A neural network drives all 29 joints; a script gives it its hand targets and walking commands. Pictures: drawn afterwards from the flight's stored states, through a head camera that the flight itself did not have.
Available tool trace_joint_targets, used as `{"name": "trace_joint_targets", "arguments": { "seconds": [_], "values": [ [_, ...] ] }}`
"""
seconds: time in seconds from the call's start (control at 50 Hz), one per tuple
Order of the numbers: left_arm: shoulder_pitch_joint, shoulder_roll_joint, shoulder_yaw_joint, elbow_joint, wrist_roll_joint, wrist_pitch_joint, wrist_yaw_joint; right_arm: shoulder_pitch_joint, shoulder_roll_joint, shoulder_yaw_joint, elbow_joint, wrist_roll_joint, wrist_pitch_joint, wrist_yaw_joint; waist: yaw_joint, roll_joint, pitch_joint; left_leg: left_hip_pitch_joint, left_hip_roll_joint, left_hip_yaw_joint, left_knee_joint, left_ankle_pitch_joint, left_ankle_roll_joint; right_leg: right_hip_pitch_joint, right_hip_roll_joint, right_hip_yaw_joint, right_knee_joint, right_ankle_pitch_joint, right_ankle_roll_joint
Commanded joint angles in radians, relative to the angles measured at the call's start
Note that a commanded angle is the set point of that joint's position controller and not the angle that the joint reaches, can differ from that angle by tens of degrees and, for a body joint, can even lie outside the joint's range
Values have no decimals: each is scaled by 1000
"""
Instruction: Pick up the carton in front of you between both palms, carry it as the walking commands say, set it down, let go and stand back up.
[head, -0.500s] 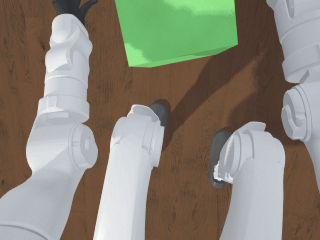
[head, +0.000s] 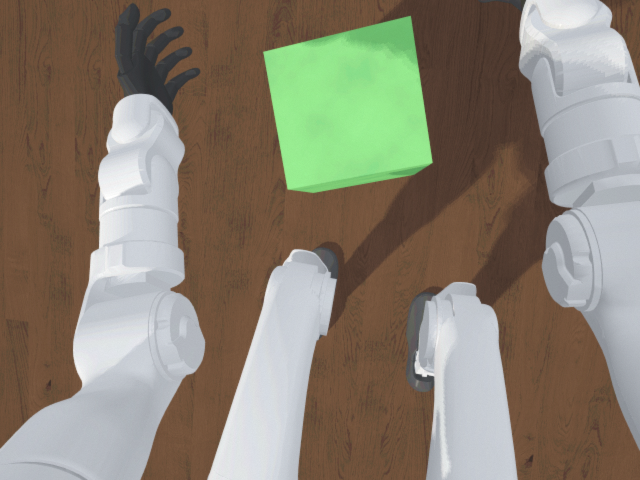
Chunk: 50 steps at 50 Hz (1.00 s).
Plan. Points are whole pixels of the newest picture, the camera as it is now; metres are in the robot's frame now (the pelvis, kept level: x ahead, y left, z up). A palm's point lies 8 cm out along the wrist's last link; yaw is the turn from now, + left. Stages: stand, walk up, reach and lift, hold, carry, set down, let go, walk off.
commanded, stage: set down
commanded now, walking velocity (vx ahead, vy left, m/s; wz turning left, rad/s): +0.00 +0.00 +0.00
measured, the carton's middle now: (351, 123) +0.51 +0.09 -0.39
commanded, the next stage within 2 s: let go in 0.30 s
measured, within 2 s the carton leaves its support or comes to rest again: neither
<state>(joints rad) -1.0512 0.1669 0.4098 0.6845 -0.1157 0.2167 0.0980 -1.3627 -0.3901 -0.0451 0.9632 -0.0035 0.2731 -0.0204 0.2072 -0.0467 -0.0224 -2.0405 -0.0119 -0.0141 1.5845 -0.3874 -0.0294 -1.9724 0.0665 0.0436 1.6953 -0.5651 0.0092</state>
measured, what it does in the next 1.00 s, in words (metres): rises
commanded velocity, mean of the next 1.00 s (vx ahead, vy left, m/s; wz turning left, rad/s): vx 0.00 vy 0.00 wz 0.00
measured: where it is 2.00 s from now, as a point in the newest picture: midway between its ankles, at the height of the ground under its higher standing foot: (367, 334)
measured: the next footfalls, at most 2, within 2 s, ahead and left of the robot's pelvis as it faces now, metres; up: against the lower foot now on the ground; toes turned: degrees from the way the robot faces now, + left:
none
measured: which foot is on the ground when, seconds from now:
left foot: down 0.00-1.00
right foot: down 0.00-1.00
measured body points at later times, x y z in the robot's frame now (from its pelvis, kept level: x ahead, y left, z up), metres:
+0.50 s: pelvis +0.03 +0.01 +0.13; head +0.32 +0.02 +0.48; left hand +0.45 +0.28 +0.03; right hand +0.57 -0.10 +0.03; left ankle +0.13 +0.13 -0.48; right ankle +0.06 -0.11 -0.48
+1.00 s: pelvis +0.10 +0.03 +0.23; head +0.24 +0.02 +0.66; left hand +0.31 +0.27 +0.15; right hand +0.40 -0.16 +0.13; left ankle +0.12 +0.13 -0.48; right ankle +0.06 -0.11 -0.48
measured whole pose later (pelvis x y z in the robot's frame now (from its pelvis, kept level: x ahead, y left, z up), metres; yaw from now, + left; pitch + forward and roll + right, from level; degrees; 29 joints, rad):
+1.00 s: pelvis +0.10 +0.03 +0.23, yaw +0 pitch +18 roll -1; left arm 0.06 0.20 0.03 0.40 -0.03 0.03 -0.09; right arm -0.15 -0.14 -0.14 0.58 -0.08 0.02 -0.06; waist 0.12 0.03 -0.02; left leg -0.72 -0.04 -0.02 0.64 -0.24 0.02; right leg -0.62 0.02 0.08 0.65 -0.35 0.03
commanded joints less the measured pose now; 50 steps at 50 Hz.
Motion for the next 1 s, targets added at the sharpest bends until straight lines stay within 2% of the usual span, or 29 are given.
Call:
{"name": "trace_joint_targets", "arguments": {
  "seconds": [0.0, 0.18, 0.3, 0.36, 0.42, 0.5, 0.58, 0.64, 0.7, 0.78, 0.92, 0.98],
  "values": [
    [-150, 143, 16, -131, 5, -7, -13, -309, -66, -25, -142, -15, -6, 4, 72, -207, -1144, 715, -48, 143, -152, 406, -35, 638, 43, -71, -233, 281, 12],
    [-96, 109, 25, -133, 50, -16, -33, -213, -47, -80, -99, -46, -24, 30, 61, -136, -1067, 873, -48, 128, -324, 468, -45, 694, 45, -57, -418, 327, 9],
    [-61, 75, 34, -112, 89, -33, -48, -161, -27, -117, -63, -75, -43, 47, 50, -116, -996, 949, -43, 117, -436, 468, -48, 748, 39, -46, -539, 340, 9],
    [3, 64, 30, -117, 117, -45, -68, -77, 2, -148, -75, -104, -54, 38, 36, -109, -1028, 1020, -44, 116, -481, 501, -43, 824, 39, -42, -595, 394, 15],
    [113, 67, 12, -143, 146, -62, -99, 54, 53, -175, -136, -130, -69, 10, 25, -102, -1080, 1110, -47, 115, -523, 563, -31, 923, 41, -35, -649, 484, 26],
    [285, 89, -42, -194, 177, -85, -154, 275, 155, -192, -276, -149, -89, -54, 6, -88, -1078, 1234, -50, 102, -588, 599, -9, 1042, 44, -29, -731, 559, 43],
    [425, 122, -114, -241, 182, -102, -196, 441, 213, -178, -427, -142, -113, -105, -15, -47, -936, 1387, -40, 74, -673, 544, 9, 1048, 43, -34, -839, 445, 49],
    [542, 130, -163, -253, 168, -119, -216, 564, 228, -165, -489, -131, -137, -120, -31, -11, -793, 1496, -27, 48, -743, 477, 11, 1040, 35, -42, -915, 332, 43],
    [667, 128, -211, -252, 142, -141, -227, 696, 230, -151, -497, -118, -165, -114, -45, 21, -678, 1593, -12, 20, -807, 431, 8, 1055, 25, -45, -973, 260, 31],
    [827, 119, -274, -269, 108, -172, -221, 873, 218, -135, -477, -97, -206, -86, -66, 58, -581, 1730, 1, -17, -870, 442, 0, 1095, 18, -48, -1025, 243, 14],
    [1090, 108, -354, -369, 81, -204, -185, 1143, 177, -112, -471, -78, -265, -44, -95, 107, -458, 1953, 9, -62, -943, 639, -14, 1211, 18, -46, -1118, 300, -6],
    [1170, 109, -370, -398, 74, -211, -173, 1231, 160, -105, -483, -74, -282, -29, -114, 99, -386, 1991, 5, -59, -984, 665, -14, 1307, 12, -44, -1169, 333, -8]
  ]
}}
